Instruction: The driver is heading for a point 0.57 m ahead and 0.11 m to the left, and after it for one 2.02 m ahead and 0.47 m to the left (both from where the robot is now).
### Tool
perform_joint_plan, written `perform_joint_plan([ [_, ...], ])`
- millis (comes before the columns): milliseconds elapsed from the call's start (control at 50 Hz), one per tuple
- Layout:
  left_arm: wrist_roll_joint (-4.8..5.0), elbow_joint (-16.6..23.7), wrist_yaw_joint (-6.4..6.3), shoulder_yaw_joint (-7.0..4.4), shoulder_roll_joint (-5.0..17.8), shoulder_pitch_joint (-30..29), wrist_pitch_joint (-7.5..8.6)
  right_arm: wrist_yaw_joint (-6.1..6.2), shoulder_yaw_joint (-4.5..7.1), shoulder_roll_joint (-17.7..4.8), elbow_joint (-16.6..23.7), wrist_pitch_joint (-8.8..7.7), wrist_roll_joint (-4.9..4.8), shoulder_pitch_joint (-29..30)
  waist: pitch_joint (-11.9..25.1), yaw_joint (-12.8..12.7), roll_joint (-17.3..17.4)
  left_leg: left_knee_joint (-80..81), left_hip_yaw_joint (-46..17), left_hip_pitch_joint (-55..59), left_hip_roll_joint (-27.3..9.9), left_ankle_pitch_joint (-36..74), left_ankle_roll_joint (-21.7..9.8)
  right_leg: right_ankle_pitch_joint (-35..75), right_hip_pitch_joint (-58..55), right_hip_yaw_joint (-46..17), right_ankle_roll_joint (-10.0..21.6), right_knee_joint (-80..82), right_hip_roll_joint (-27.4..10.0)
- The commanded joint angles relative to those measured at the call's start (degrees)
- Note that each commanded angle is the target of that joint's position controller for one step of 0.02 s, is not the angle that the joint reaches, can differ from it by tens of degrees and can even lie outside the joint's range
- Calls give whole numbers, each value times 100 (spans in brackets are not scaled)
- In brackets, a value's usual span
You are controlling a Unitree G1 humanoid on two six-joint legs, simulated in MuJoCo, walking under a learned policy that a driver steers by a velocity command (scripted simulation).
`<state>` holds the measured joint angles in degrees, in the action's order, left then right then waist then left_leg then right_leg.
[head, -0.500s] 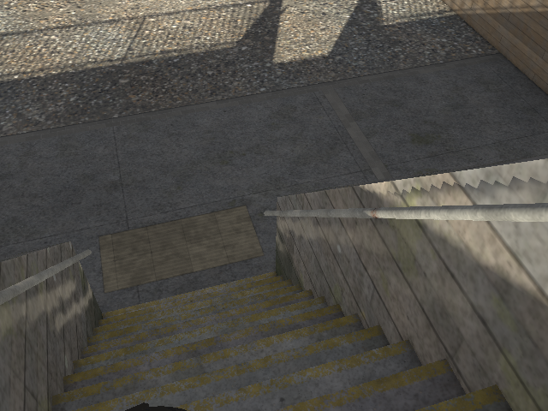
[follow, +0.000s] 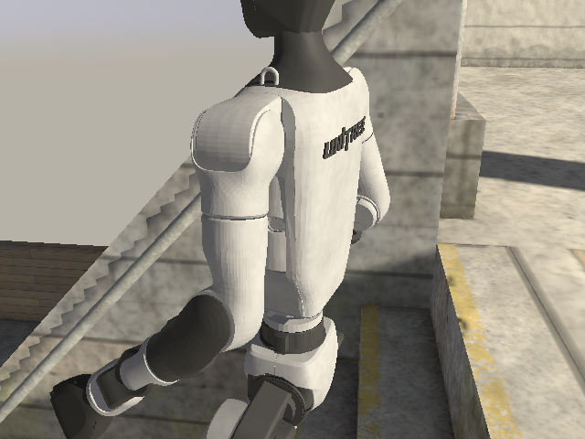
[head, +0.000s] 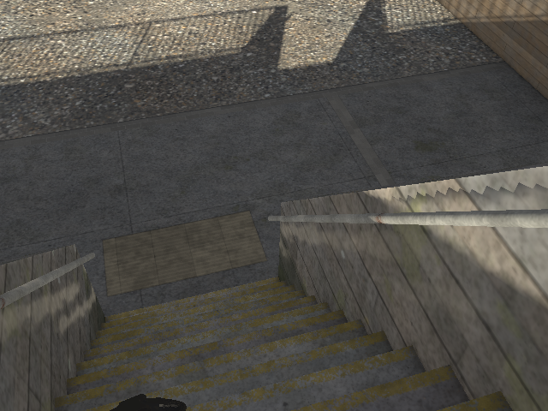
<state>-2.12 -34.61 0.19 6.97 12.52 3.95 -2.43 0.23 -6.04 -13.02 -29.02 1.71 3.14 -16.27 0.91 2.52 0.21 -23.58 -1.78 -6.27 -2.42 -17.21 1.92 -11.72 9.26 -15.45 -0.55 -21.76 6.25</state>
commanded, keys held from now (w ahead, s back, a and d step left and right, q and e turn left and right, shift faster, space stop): w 1.00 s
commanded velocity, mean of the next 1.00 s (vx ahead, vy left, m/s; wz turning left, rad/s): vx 0.50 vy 0.00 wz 0.00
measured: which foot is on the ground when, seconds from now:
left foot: down 0.00-1.00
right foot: down 0.00-1.00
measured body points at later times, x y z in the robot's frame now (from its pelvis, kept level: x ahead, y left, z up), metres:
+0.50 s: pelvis +0.00 +0.01 +0.00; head +0.00 +0.02 +0.45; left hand +0.21 +0.21 -0.08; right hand +0.14 -0.21 -0.08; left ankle -0.05 +0.14 -0.74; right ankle +0.00 -0.14 -0.74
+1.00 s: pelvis +0.00 +0.01 +0.00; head +0.00 +0.02 +0.45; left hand +0.20 +0.21 -0.08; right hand +0.15 -0.21 -0.08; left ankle -0.05 +0.14 -0.74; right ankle +0.00 -0.14 -0.74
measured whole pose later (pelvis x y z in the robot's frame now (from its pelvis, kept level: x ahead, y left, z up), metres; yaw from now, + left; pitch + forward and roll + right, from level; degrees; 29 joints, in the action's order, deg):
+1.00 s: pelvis +0.00 +0.01 +0.00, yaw +1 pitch +0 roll -1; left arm -2.3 -33.7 -0.1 7.2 13.2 7.0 -2.2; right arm 0.2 -6.4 -13.5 -30.3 2.0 3.2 -15.1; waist 1.0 2.2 0.0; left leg -21.9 -3.5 -5.6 -0.7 -16.1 0.9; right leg -11.2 8.3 -14.7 -1.7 -19.9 4.2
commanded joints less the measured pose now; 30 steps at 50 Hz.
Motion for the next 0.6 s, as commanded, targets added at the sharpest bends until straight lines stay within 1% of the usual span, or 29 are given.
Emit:
perform_joint_plan([
  [20,10,521,-14,-138,456,-485,101,12,169,-553,444,-92,-13,93,262,-9,82,335,-563,158,-362,771,126,1760,79,-488,77,137,-638],
  [80,5,523,-19,-139,463,-462,101,9,165,-547,439,-96,-12,115,274,-12,51,339,-578,176,-354,792,115,1757,89,-469,71,147,-645],
  [120,-12,547,-21,-129,446,-510,105,7,158,-519,469,-87,8,158,334,-1,29,305,-592,275,-358,954,121,1845,103,-450,69,163,-642],
  [180,6,523,-23,-130,464,-423,108,7,170,-574,429,-83,-3,115,316,-4,99,338,-612,237,-355,931,109,1787,68,-453,50,163,-667],
  [200,-6,557,-23,-125,462,-484,106,5,156,-531,470,-80,6,185,297,-7,63,324,-623,265,-351,1021,114,1845,102,-439,51,179,-658],
  [220,3,526,-25,-129,470,-407,106,5,165,-567,428,-84,-2,132,305,-9,91,348,-626,234,-351,938,104,1775,74,-443,42,173,-673],
  [240,-11,557,-26,-124,467,-461,104,4,153,-530,464,-80,7,194,293,-11,56,332,-637,273,-347,1031,110,1835,106,-429,44,191,-663],
  [260,-1,528,-28,-127,474,-390,106,4,164,-571,424,-83,-2,141,304,-11,86,354,-639,242,-346,953,101,1774,75,-433,35,183,-677],
  [560,-3,557,-42,-121,500,-286,116,-2,157,-576,393,-77,6,221,290,-25,55,384,-717,289,-314,1079,76,1770,83,-370,1,237,-710],
  [600,4,558,-35,-130,515,-245,123,12,150,-570,382,-62,4,219,274,-22,47,397,-721,299,-296,1067,72,1729,86,-354,2,249,-698],
])
Keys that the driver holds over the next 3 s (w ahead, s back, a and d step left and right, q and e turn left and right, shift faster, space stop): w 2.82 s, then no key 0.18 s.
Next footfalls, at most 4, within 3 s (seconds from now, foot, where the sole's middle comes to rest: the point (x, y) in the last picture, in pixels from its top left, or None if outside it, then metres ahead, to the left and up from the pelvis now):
none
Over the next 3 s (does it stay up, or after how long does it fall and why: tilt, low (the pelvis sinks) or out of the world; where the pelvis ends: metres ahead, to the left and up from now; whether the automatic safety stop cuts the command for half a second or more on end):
stays up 0.01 0.00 0.00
